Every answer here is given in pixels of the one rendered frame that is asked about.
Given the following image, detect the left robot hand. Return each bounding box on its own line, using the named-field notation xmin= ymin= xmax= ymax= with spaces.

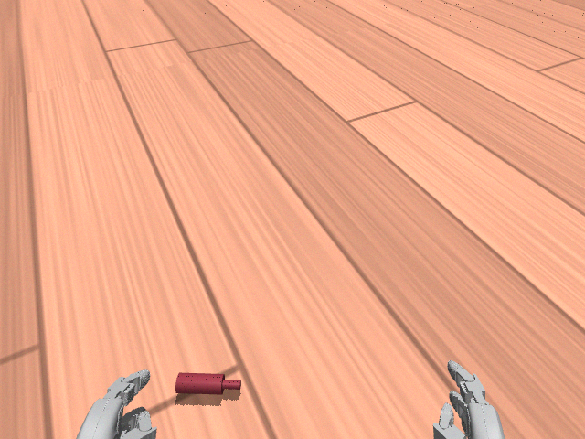
xmin=76 ymin=369 xmax=157 ymax=439

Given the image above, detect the right robot hand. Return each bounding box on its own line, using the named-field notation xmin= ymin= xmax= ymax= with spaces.
xmin=433 ymin=360 xmax=505 ymax=439

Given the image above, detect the bottle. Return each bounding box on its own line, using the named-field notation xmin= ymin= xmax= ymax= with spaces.
xmin=175 ymin=373 xmax=241 ymax=395

